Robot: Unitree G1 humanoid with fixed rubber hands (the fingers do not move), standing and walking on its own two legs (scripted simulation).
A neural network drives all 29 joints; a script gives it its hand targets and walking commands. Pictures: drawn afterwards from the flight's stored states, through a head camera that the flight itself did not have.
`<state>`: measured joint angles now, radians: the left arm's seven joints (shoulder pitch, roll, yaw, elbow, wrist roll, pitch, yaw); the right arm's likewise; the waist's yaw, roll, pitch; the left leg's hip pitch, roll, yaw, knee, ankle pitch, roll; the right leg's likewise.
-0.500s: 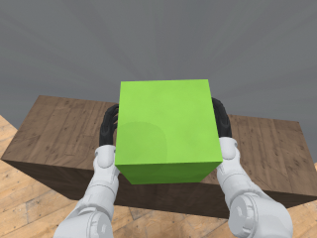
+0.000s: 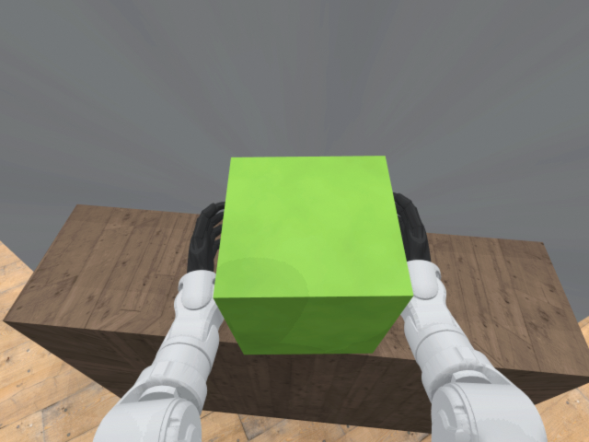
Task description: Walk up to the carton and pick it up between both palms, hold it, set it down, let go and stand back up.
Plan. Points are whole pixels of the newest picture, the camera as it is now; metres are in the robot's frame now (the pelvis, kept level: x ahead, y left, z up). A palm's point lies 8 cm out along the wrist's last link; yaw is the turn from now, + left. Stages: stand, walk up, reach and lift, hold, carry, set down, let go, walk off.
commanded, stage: reach and lift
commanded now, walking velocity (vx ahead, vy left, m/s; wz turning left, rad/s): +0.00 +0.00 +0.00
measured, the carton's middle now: (308, 264) +0.38 -0.01 +0.01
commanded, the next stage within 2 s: hold in 1.66 s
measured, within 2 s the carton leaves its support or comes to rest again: neither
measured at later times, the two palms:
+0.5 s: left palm (170, 217) +0.36 +0.17 +0.13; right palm (419, 210) +0.37 -0.13 +0.14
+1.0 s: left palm (165, 217) +0.34 +0.16 +0.16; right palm (432, 224) +0.35 -0.14 +0.15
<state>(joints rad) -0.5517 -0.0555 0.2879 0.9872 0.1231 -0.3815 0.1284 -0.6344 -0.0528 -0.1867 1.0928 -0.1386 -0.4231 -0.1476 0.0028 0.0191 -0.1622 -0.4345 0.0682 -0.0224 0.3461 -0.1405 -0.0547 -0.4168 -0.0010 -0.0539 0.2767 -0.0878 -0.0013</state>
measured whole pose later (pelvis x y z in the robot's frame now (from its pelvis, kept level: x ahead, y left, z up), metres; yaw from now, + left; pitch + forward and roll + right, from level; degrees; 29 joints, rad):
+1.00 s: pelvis -0.01 +0.01 +0.00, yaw +2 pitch -8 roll -1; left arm -0.53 -0.09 0.28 0.20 0.31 0.52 -0.03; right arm -0.59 0.00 -0.13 0.57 0.06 0.19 -0.16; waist -0.07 -0.06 0.05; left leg -0.03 0.04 -0.04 0.32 -0.16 -0.04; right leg -0.01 -0.03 -0.06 0.27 -0.12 0.02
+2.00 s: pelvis -0.01 +0.01 +0.00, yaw +2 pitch -9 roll -1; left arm -0.58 -0.07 0.30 0.13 0.31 0.65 -0.05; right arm -0.64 -0.03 -0.08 0.52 0.15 0.28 -0.20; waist -0.08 -0.05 0.04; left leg 0.00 0.04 -0.05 0.32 -0.17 -0.04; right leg 0.03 -0.02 -0.07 0.27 -0.13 0.01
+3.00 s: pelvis -0.01 +0.01 +0.00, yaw +3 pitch -9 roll -1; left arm -0.57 -0.07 0.30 0.07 0.32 0.71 -0.06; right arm -0.67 -0.05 -0.05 0.51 0.19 0.32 -0.20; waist -0.08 -0.05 0.04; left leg 0.00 0.04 -0.05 0.33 -0.18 -0.04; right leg 0.03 -0.02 -0.07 0.27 -0.14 0.01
